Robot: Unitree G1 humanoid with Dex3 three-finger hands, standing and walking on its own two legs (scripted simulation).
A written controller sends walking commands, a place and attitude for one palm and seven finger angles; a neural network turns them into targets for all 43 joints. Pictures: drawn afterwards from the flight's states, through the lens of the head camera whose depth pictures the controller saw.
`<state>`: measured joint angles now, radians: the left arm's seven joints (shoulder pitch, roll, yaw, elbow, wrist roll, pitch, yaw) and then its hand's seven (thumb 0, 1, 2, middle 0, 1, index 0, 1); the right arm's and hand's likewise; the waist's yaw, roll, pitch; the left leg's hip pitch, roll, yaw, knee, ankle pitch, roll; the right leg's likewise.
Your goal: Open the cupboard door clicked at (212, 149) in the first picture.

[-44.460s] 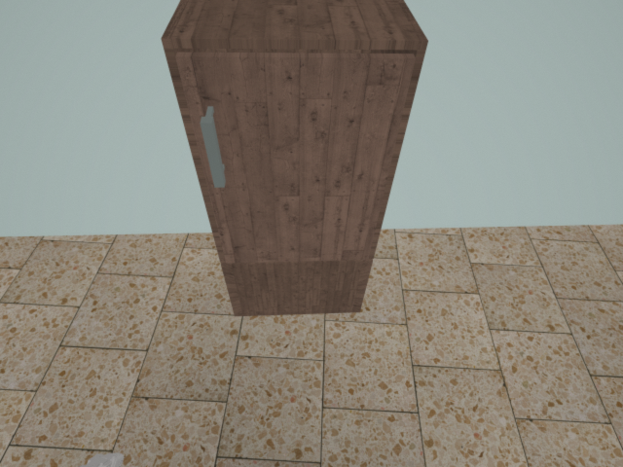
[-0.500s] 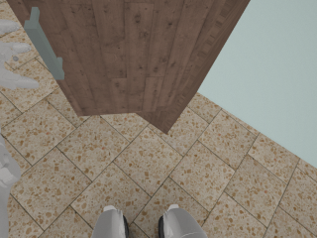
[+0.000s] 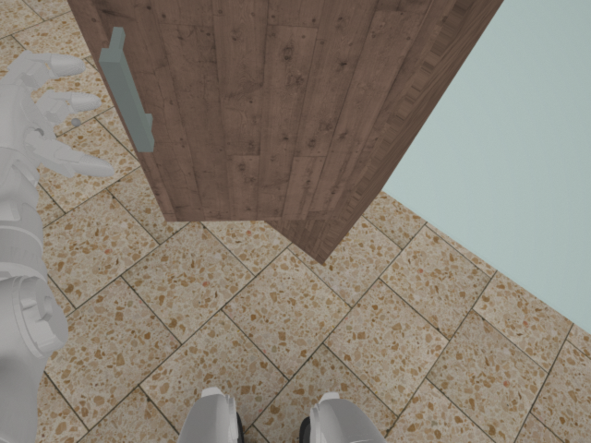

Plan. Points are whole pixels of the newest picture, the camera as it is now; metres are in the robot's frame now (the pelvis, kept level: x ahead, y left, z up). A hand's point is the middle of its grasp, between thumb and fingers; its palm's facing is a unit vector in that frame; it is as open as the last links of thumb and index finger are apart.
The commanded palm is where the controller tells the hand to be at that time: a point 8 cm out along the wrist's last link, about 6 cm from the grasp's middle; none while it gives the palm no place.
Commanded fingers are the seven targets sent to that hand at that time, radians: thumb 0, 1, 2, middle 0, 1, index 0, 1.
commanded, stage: move the hooked fingers beside the handle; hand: left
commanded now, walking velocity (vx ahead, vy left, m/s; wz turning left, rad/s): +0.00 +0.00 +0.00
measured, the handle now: (133, 95) +0.55 +0.18 +0.08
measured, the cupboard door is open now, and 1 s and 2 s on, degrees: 42 42 42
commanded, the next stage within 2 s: slide the fingers in behind the handle in 0.08 s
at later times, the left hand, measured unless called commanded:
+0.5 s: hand (90, 118) +0.51 +0.23 +0.08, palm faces +0.02 -1.00 -0.01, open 14.0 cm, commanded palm +0.49 +0.26 +0.08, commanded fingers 0.00 -0.50 0.30 -0.30 -1.20 -0.30 -1.20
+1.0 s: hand (117, 124) +0.50 +0.20 +0.08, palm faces -0.01 -1.00 +0.01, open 14.0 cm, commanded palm +0.48 +0.23 +0.08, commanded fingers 0.00 -0.50 0.30 -0.30 -1.20 -0.30 -1.20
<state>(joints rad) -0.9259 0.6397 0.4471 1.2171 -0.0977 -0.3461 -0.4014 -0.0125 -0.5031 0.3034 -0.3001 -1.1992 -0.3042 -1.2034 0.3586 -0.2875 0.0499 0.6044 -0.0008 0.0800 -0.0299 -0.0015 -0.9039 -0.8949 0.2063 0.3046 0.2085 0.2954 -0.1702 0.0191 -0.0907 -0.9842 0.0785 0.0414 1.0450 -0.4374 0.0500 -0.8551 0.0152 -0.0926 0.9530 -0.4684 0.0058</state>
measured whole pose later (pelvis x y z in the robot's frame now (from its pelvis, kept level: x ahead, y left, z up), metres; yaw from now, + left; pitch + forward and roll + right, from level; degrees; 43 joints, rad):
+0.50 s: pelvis -0.01 -0.01 +0.00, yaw +0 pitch +22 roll -4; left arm -0.94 0.65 0.46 1.22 -0.11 -0.35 -0.37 -0.01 -0.50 0.30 -0.30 -1.20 -0.30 -1.21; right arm 0.42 -0.29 0.05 0.64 0.00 0.08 -0.03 0.00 -0.90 -0.89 0.21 0.30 0.21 0.30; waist -0.18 0.03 -0.09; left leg -1.01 0.09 0.04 1.05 -0.43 0.04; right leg -0.89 0.03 -0.09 0.97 -0.46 -0.01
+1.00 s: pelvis +0.00 -0.01 +0.00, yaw +0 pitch +21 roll -4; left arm -0.90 0.53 0.39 1.17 -0.11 -0.37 -0.31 -0.01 -0.50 0.30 -0.30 -1.20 -0.29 -1.20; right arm 0.37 -0.27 0.04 0.63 0.00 0.06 -0.01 0.00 -0.90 -0.89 0.21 0.30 0.21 0.30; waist -0.16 0.03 -0.11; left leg -0.98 0.08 0.04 1.05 -0.44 0.04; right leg -0.86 0.02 -0.09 0.97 -0.48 -0.01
